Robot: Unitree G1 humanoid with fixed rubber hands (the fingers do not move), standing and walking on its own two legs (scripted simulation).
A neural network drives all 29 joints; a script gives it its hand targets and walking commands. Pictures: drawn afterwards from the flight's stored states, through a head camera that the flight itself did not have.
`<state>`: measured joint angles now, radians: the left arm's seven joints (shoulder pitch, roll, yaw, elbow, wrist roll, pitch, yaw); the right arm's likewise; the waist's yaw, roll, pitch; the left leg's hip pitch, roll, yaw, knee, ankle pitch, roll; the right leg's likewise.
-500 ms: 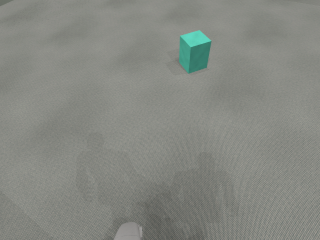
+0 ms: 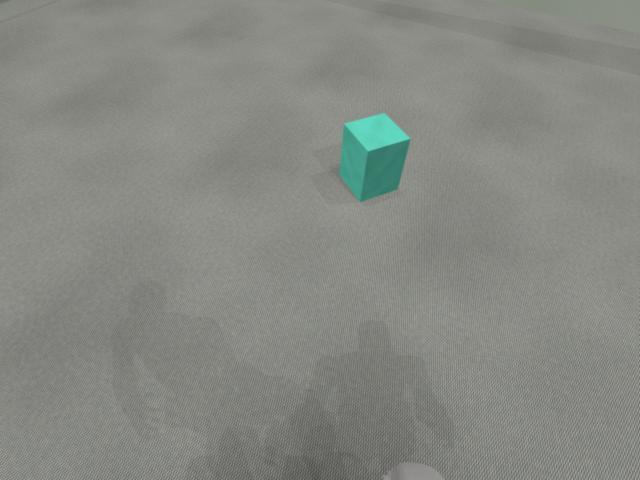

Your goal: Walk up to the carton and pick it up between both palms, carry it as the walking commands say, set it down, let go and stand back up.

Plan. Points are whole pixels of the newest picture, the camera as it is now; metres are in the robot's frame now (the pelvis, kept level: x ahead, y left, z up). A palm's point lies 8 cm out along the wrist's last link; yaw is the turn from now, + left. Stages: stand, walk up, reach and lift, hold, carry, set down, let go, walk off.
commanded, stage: walk up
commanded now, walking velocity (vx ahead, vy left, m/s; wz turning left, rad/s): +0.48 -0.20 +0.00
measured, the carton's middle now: (372, 158) +1.43 -0.20 -0.64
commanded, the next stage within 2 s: none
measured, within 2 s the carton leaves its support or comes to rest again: neither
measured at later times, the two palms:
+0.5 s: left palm (234, 400) +0.23 +0.16 -0.11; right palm (551, 381) +0.29 -0.34 -0.14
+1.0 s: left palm (223, 254) +0.52 +0.23 -0.15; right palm (493, 278) +0.46 -0.28 -0.11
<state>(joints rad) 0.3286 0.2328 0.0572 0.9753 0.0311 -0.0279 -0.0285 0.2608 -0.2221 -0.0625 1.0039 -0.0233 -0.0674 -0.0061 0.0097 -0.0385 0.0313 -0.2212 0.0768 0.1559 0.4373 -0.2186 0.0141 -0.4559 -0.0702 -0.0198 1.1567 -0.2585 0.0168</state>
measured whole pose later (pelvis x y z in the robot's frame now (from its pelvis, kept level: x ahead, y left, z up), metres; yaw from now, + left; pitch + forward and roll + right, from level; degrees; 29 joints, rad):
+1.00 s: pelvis +0.47 -0.03 +0.00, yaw -1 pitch +0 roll -2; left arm 0.25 0.26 0.06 0.99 0.03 -0.02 -0.03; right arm 0.33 -0.21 -0.06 1.05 -0.03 -0.08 0.00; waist -0.02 -0.05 0.04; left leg -0.22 0.10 0.15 0.44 -0.22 0.00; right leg -0.50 -0.11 -0.04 1.11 -0.22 0.03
